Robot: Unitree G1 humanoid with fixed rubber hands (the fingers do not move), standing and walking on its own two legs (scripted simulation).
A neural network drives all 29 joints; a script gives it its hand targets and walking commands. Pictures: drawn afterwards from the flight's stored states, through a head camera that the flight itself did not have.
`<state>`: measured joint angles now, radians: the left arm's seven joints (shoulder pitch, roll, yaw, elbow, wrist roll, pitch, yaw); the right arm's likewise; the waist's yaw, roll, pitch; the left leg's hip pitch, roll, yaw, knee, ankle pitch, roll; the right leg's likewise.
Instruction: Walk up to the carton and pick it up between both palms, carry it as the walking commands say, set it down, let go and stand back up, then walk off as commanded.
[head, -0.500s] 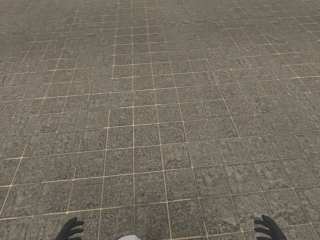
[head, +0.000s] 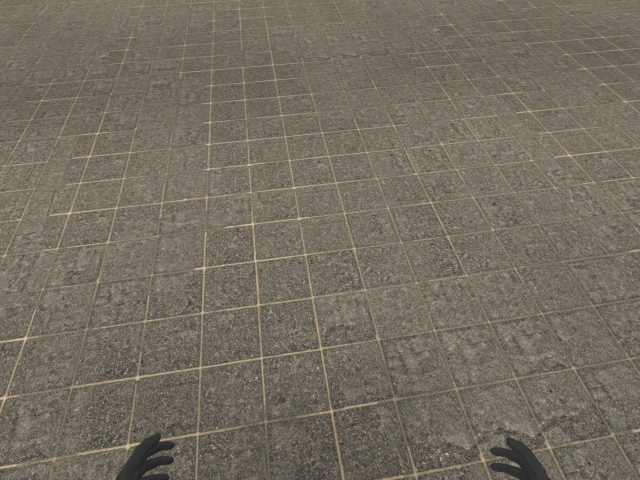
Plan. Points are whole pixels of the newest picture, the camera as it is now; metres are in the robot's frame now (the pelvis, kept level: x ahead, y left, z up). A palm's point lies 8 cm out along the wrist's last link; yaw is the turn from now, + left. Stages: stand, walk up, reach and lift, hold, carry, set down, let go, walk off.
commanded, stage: walk off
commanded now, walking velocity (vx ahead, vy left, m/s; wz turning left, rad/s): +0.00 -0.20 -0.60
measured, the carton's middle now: out of the picture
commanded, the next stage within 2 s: none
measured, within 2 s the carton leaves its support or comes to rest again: neither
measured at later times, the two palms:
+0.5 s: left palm out of the picture +0.12 +0.14 -0.10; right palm out of the picture +0.05 -0.40 -0.12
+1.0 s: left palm (310, 456) +0.17 +0.04 -0.10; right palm out of the picture -0.10 -0.44 -0.09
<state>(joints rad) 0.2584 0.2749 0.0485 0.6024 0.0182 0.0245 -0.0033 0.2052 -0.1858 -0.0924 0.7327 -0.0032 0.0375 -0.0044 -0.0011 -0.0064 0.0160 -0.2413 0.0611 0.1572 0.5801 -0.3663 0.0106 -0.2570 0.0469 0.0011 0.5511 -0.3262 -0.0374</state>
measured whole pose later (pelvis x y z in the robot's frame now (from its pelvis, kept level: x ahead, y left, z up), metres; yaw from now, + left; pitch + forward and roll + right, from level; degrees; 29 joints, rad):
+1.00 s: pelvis -0.05 -0.14 +0.00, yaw -25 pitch +0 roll -2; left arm 0.24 0.27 0.05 0.60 0.02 0.07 -0.05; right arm 0.23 -0.29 -0.09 0.79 0.00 0.07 -0.06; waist 0.00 -0.01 0.07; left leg -0.19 0.14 0.20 0.57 -0.37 -0.01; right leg -0.56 0.07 0.08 1.21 -0.34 0.00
